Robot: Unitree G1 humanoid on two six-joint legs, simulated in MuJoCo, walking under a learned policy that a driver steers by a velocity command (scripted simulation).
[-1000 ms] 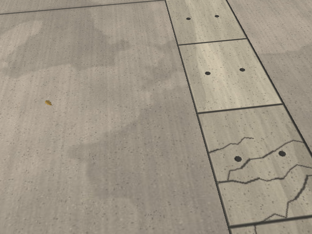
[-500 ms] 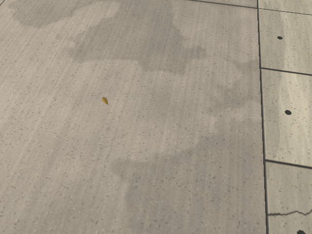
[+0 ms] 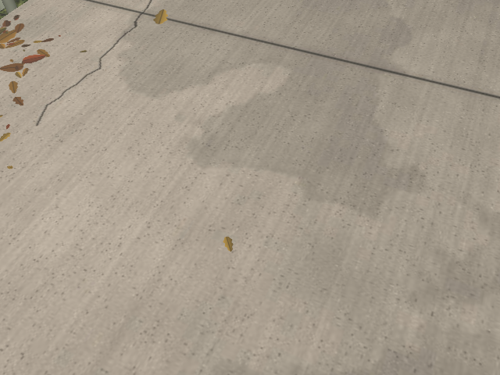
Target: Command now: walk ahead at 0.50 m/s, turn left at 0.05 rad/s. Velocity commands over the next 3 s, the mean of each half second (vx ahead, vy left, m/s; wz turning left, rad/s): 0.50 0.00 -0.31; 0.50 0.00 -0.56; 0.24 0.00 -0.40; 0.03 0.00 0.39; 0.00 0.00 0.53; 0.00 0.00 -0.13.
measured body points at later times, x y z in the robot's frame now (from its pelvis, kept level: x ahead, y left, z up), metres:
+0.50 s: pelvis +0.26 +0.04 +0.00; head +0.28 +0.04 +0.45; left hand +0.43 +0.30 -0.11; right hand +0.31 -0.25 -0.10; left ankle +0.28 +0.14 -0.74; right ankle +0.25 -0.12 -0.66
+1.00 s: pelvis +0.50 -0.11 +0.00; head +0.52 -0.14 +0.45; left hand +0.72 +0.09 -0.10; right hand +0.50 -0.43 -0.10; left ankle +0.62 +0.04 -0.66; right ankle +0.49 -0.17 -0.74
